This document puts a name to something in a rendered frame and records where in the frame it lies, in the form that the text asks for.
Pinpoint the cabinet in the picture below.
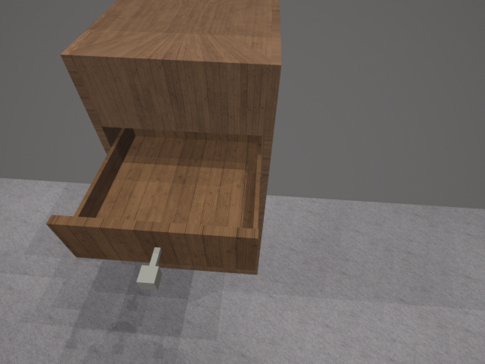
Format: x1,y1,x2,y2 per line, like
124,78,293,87
61,0,281,275

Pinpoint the drawer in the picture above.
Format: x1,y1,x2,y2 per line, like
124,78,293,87
46,128,262,271

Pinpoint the handle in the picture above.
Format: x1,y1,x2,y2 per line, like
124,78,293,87
136,247,162,290

